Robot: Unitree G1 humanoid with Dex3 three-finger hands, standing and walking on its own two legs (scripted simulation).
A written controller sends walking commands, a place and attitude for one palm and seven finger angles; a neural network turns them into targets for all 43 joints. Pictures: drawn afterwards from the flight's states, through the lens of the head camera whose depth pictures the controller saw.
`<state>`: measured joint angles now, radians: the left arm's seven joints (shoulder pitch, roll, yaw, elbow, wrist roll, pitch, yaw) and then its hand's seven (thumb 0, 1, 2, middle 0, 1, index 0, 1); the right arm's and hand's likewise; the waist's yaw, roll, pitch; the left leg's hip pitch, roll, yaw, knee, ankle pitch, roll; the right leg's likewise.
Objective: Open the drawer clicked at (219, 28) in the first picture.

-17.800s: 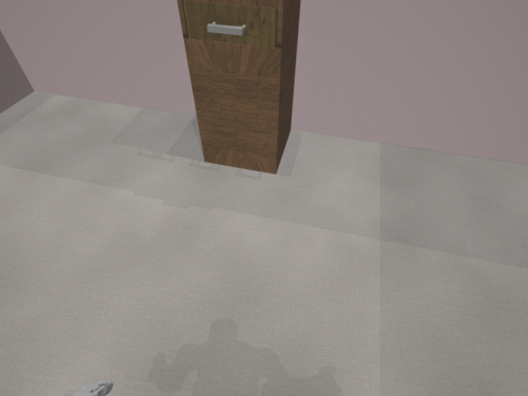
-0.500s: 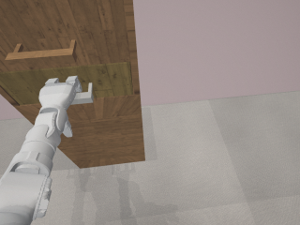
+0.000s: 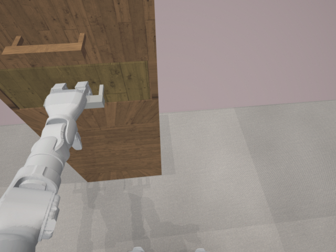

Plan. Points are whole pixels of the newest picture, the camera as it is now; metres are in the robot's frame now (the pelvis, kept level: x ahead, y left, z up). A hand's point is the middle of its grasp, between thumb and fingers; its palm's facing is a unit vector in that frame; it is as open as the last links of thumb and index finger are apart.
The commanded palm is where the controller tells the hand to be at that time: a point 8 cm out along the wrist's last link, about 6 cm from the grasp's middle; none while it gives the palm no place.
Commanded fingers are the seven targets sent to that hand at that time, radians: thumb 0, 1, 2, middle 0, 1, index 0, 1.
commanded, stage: lower the fingers behind the handle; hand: left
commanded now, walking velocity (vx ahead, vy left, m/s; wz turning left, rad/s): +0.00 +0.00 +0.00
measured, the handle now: (76, 96) +0.50 +0.24 +0.04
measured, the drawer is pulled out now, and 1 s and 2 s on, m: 0.00 0.00 0.07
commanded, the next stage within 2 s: close the thumb around the handle in 0.26 s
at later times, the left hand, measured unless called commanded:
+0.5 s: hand (74, 116) +0.45 +0.24 +0.02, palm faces -0.06 -0.02 -1.00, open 13.4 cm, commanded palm +0.44 +0.24 +0.08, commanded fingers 0.00 -0.05 0.49 -0.33 -1.25 -0.33 -1.25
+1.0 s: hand (74, 115) +0.45 +0.24 +0.02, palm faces -0.06 -0.02 -1.00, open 5.6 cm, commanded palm +0.43 +0.24 +0.08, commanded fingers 0.00 0.90 0.90 -0.40 -1.35 -0.40 -1.35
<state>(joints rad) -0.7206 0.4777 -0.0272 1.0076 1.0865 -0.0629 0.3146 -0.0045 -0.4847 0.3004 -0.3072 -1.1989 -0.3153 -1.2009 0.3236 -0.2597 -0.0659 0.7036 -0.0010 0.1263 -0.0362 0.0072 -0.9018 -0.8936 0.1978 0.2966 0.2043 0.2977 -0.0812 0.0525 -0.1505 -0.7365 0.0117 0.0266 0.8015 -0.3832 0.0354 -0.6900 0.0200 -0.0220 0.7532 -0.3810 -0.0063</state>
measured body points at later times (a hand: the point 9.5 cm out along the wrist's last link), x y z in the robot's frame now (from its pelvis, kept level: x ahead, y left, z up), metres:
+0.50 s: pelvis +0.00 +0.00 +0.00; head +0.09 -0.01 +0.44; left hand +0.45 +0.24 +0.08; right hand +0.04 -0.27 -0.13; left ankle -0.01 +0.10 -0.70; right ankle -0.02 -0.12 -0.70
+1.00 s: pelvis +0.01 +0.00 +0.00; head +0.09 +0.00 +0.44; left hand +0.45 +0.24 +0.08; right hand +0.04 -0.27 -0.13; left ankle -0.01 +0.10 -0.70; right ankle -0.02 -0.12 -0.70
